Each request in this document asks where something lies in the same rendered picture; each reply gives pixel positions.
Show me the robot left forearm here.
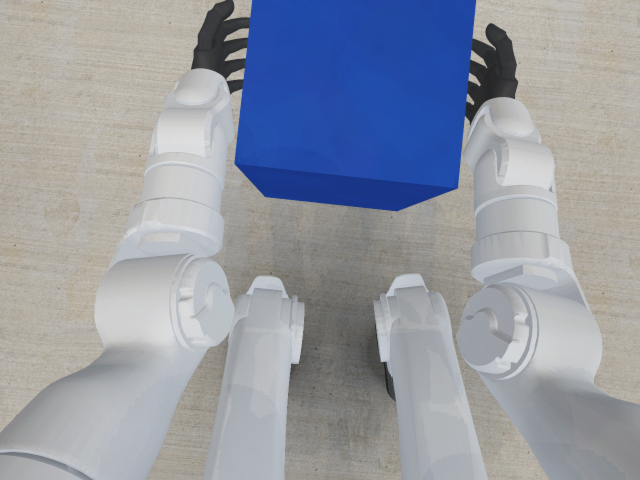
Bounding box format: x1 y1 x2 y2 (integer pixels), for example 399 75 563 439
94 68 235 333

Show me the robot right hand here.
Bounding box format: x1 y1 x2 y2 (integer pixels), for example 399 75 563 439
465 23 518 125

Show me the robot left hand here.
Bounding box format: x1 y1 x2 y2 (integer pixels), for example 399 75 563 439
191 0 250 95

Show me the left robot shin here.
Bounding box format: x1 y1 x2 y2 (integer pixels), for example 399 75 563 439
228 276 289 345

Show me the robot right forearm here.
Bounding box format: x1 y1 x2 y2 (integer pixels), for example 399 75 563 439
463 97 592 314

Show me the robot right upper arm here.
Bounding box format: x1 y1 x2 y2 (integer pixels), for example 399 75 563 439
456 282 640 480

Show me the robot left upper arm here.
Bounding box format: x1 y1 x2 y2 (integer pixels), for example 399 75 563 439
0 253 235 480

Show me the carton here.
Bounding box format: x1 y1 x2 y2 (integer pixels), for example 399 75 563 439
234 0 476 211

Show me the robot right thigh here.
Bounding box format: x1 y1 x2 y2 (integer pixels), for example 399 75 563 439
373 286 488 480

